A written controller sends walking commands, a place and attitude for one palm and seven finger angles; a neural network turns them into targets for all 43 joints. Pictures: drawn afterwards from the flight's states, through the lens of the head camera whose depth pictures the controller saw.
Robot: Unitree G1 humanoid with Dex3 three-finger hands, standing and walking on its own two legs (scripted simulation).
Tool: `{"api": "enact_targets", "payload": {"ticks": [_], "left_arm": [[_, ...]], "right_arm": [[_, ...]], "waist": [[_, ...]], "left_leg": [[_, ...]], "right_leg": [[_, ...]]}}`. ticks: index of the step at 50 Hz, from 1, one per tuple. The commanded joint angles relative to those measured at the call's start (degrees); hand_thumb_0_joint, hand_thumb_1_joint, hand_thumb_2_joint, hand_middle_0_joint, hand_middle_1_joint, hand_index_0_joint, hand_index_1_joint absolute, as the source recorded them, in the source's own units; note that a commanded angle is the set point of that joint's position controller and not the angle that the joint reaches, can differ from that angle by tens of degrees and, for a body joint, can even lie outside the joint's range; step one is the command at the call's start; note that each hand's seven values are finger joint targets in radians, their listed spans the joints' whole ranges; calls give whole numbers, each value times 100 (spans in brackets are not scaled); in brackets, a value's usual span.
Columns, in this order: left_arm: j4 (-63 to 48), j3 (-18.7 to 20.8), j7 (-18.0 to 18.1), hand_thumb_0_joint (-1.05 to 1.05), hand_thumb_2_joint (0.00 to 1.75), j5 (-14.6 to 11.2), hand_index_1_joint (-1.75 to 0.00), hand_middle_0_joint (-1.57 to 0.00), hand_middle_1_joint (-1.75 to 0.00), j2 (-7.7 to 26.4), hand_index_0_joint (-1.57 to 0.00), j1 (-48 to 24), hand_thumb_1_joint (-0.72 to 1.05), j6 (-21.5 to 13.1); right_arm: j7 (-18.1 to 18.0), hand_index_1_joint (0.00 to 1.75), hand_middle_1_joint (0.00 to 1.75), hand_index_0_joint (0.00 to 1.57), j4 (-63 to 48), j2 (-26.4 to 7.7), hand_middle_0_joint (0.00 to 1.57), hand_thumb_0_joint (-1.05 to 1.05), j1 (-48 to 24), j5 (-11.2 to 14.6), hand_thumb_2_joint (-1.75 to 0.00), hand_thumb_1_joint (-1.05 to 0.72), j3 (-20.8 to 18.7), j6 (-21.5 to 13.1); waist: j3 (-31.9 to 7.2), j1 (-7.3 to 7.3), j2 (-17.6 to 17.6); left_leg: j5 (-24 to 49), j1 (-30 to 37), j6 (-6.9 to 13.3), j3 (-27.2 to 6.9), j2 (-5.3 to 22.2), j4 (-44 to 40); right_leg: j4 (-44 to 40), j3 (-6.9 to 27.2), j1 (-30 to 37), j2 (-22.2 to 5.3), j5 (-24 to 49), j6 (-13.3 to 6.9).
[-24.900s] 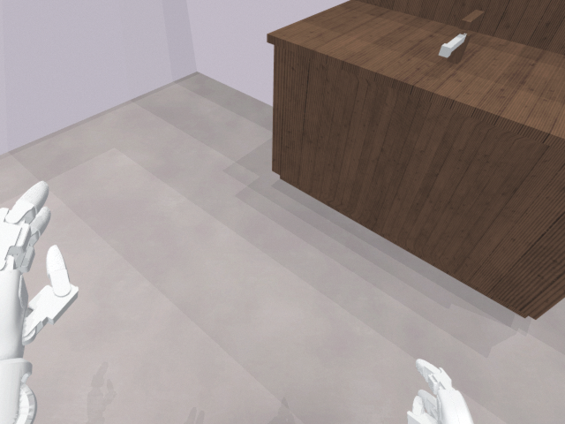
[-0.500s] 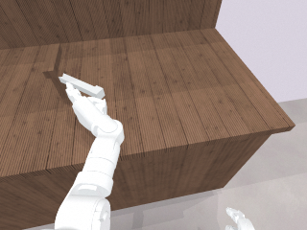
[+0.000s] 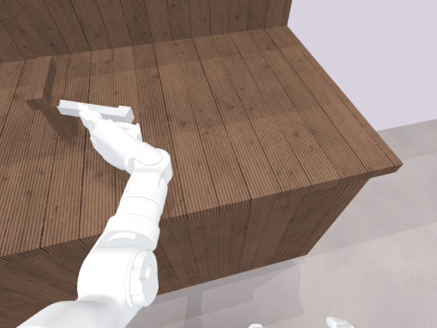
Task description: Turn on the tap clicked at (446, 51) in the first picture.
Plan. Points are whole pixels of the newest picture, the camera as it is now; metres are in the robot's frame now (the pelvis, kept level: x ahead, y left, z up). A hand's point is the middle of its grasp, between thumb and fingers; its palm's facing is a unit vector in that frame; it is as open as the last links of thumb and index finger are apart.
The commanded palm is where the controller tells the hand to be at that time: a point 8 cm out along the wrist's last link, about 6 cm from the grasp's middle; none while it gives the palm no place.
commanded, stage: push the lever round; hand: left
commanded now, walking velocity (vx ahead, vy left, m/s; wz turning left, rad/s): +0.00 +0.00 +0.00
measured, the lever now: (124, 116) +0.49 +0.18 +0.11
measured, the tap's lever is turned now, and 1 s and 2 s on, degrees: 64 77 77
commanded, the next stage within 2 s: lift the hand up off the lever in 0.24 s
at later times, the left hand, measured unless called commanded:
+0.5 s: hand (141, 117) +0.49 +0.15 +0.10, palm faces +0.78 -0.62 -0.13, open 7.9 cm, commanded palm +0.43 +0.17 +0.11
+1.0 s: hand (133, 114) +0.49 +0.16 +0.12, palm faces +0.76 -0.64 -0.11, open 7.8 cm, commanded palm +0.43 +0.18 +0.13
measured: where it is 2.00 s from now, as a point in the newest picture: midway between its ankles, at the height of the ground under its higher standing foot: outside the picture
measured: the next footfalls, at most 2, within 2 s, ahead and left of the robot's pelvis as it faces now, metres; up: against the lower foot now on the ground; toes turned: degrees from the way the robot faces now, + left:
none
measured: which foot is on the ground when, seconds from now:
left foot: down 0.00-1.00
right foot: down 0.00-1.00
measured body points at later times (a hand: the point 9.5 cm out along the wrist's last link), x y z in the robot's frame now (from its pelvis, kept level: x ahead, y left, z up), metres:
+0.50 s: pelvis +0.00 +0.00 +0.00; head +0.07 -0.01 +0.44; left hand +0.45 +0.18 +0.11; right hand +0.06 -0.25 -0.14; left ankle -0.02 +0.14 -0.71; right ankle +0.04 -0.06 -0.71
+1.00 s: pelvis +0.01 +0.01 +0.00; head +0.06 +0.01 +0.45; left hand +0.44 +0.19 +0.13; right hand +0.09 -0.24 -0.13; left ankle -0.02 +0.14 -0.71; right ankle +0.04 -0.06 -0.71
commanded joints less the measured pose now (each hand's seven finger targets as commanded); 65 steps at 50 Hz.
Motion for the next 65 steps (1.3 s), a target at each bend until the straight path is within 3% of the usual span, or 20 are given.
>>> {"api": "enact_targets", "payload": {"ticks": [1,5,8,10,13,15,18,20,28,30,33,40,44,45,54,55,59,60,62,65], "left_arm": [[-1040,-44,-16,0,90,208,-15,-15,-15,1004,-15,-2636,90,-354],[-879,35,-5,0,90,251,-15,-15,-15,1108,-15,-2769,90,-429],[-705,-181,-21,0,90,271,-15,-15,-15,963,-15,-3096,90,-491],[-600,80,25,0,90,283,-15,-15,-15,1226,-15,-3137,90,-540],[-514,-129,26,0,90,287,-15,-15,-15,1014,-15,-3346,90,-610],[-439,143,52,0,90,306,-15,-15,-15,1281,-15,-3333,90,-641],[-298,34,64,0,90,330,-15,-15,-15,1143,-15,-3510,90,-664],[-291,270,89,0,90,354,-15,-15,-15,1391,-15,-3503,90,-674],[-634,205,61,0,90,322,-15,-15,-15,1211,-15,-3220,90,-596],[-714,474,62,0,90,305,-15,-15,-15,1460,-15,-2995,90,-549],[-841,237,21,0,90,312,-15,-15,-15,1269,-15,-3116,90,-491],[-1021,-49,-77,0,90,275,-15,-15,-15,1015,-15,-3051,90,-363],[-1033,-338,-133,0,90,128,-15,-15,-15,696,-15,-3152,90,-274],[-972,-112,-113,0,90,116,-15,-15,-15,892,-15,-3081,90,-252],[-1274,-176,-17,0,90,191,-15,-15,-15,775,-15,-3045,90,-97],[-1274,64,0,0,90,224,-15,-15,-15,1026,-15,-2954,90,-71],[-1491,-168,-33,0,90,231,-15,-15,-15,853,-15,-3118,90,63],[-1573,-21,-38,0,90,235,-15,-15,-15,998,-15,-3015,90,79],[-1707,-363,-76,0,90,205,-15,-15,-15,670,-15,-3118,90,117],[-1879,-200,-113,0,90,183,-15,-15,-15,818,-15,-2844,90,182]], "right_arm": [[-59,30,30,20,-597,-718,20,0,-65,19,-90,-90,-197,-182],[-54,30,30,20,-522,-762,20,0,21,11,-90,-90,-238,-203],[-27,30,30,20,-506,-754,20,0,89,8,-90,-90,-217,-228],[-35,30,30,20,-463,-792,20,0,107,-7,-90,-90,-236,-245],[-2,30,30,20,-474,-766,20,0,191,-16,-90,-90,-234,-267],[3,30,30,20,-426,-821,20,0,267,-33,-90,-90,-257,-274],[52,30,30,20,-437,-802,20,0,354,-55,-90,-90,-247,-284],[60,30,30,20,-415,-852,20,0,402,-64,-90,-90,-270,-288],[164,30,30,20,-525,-834,20,0,554,-89,-90,-90,-295,-300],[153,30,30,20,-540,-869,20,0,549,-87,-90,-90,-311,-294],[170,30,30,20,-546,-850,20,0,537,-76,-90,-90,-300,-304],[167,30,30,20,-512,-858,20,0,426,-52,-90,-90,-314,-341],[164,30,30,20,-532,-835,20,0,361,-20,-90,-90,-284,-355],[139,30,30,20,-495,-860,20,0,344,-32,-90,-90,-292,-354],[163,30,30,20,-599,-778,20,0,240,-62,-90,-90,-266,-287],[138,30,30,20,-566,-810,20,0,248,-70,-90,-90,-280,-265],[121,30,30,20,-628,-775,20,0,164,-41,-90,-90,-255,-238],[97,30,30,20,-620,-789,20,0,136,-37,-90,-90,-278,-236],[112,30,30,20,-641,-756,20,0,116,-31,-90,-90,-249,-258],[91,30,30,20,-631,-777,20,0,103,-25,-90,-90,-279,-260]], "waist": [[-2137,-67,-537],[-2110,-106,-460],[-2033,-261,-445],[-2043,-205,-343],[-2196,-327,-421],[-2293,-250,-304],[-2322,-345,-296],[-2391,-258,-208],[-2629,-213,-347],[-2632,-102,-372],[-2422,-200,-441],[-2173,-182,-118],[-2074,-220,-258],[-2053,-157,-192],[-2348,-43,-313],[-2405,29,-307],[-2272,-54,-351],[-2300,18,-259],[-2315,-47,-283],[-2374,76,-226]], "left_leg": [[869,-183,208,233,-133,-355],[836,-138,219,236,-114,-356],[704,-150,231,258,-117,-330],[661,-197,240,240,-128,-330],[746,-128,248,255,-124,-283],[892,-166,233,224,-126,-267],[975,-130,233,259,-120,-222],[1055,-143,224,238,-126,-244],[1556,39,200,295,-107,-243],[1573,-12,203,278,-108,-288],[1468,28,208,307,-98,-338],[1486,324,178,264,-82,-435],[1440,396,162,257,-101,-507],[1419,384,158,240,-106,-535],[1957,557,98,283,-103,-501],[1981,533,80,246,-105,-524],[1910,559,107,291,-81,-573],[1948,589,104,273,-82,-576],[2059,736,96,281,-74,-577],[2203,809,55,242,-72,-601]], "right_leg": [[-751,737,2155,-482,1106,536],[-777,684,2043,-441,1004,498],[-799,698,1844,-435,724,510],[-792,686,1803,-406,617,483],[-730,665,1789,-394,805,506],[-613,617,1806,-364,1008,468],[-554,576,1697,-343,1074,476],[-514,555,1753,-321,1148,446],[-420,483,2014,-265,1793,453],[-425,483,2162,-264,1878,443],[-517,489,2096,-270,1687,455],[-598,404,1890,-198,1324,361],[-683,394,1888,-208,1241,373],[-681,380,1892,-200,1204,359],[-576,356,2192,-226,1859,363],[-559,344,2267,-221,1865,346],[-641,388,2311,-265,1896,384],[-638,378,2347,-241,1884,357],[-637,351,2311,-240,1986,364],[-623,322,2428,-212,2043,325]]}}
